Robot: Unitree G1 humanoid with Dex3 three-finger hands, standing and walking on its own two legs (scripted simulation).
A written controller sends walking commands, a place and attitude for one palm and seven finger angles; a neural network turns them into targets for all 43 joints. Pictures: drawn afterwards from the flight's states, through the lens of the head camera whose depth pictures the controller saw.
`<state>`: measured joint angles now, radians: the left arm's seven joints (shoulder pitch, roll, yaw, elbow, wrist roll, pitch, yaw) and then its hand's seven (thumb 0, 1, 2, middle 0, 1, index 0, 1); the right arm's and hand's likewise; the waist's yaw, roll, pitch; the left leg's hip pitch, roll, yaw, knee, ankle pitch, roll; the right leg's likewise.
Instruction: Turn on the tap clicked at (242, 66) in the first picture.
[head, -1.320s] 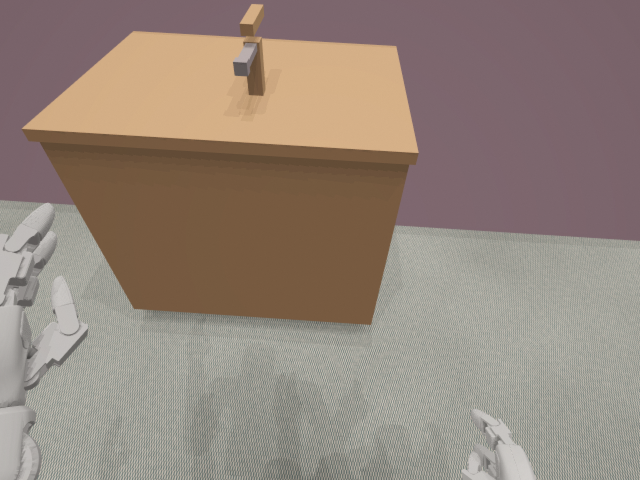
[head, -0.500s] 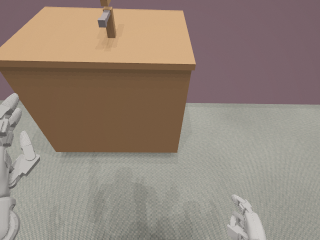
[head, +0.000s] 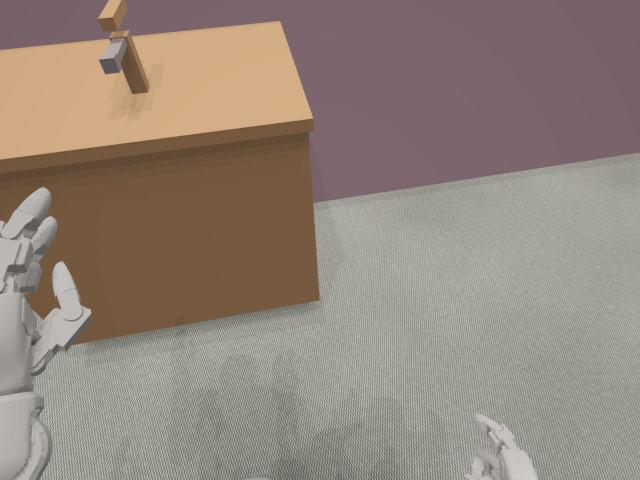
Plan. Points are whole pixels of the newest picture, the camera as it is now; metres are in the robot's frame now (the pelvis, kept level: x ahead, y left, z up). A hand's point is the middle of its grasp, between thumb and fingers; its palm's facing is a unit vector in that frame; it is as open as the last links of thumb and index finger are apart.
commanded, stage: take the last steps up to it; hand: left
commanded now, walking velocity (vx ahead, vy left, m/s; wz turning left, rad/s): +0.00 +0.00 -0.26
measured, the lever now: (110, 63) +0.78 +0.47 +0.17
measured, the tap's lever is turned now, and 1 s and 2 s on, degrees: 0 0 0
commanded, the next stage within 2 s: come to a stop and stand still in 2.00 s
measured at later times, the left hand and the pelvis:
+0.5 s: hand (65, 313) +0.21 +0.24 +0.19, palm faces +0.42 -0.82 -0.40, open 7.4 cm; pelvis +0.00 +0.00 +0.02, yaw -3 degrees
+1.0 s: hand (79, 235) +0.30 +0.27 +0.19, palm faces +0.41 -0.81 -0.42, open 7.4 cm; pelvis +0.08 +0.04 +0.01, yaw -3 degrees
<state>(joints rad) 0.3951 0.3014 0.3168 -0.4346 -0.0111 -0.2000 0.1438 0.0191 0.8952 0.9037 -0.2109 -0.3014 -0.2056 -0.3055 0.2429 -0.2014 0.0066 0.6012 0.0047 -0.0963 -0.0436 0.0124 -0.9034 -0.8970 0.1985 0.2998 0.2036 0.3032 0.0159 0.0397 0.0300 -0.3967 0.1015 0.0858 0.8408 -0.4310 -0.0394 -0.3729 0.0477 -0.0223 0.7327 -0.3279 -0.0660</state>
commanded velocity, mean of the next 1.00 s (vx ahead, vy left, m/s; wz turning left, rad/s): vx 0.28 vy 0.14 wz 0.04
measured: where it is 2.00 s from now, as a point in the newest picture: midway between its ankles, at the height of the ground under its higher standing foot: (305, 465)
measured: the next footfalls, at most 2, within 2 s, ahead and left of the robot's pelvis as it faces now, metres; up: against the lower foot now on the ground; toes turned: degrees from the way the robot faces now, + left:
left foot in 0.26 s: +0.00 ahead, +0.12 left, +0.00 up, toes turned +1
right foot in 0.54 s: +0.07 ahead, -0.10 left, +0.00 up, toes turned -11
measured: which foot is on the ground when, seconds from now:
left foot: up 0.00-0.24, down 0.26-0.56, up 0.58-0.96, down 0.98-1.00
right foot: down 0.00-0.28, up 0.30-0.52, down 0.54-1.00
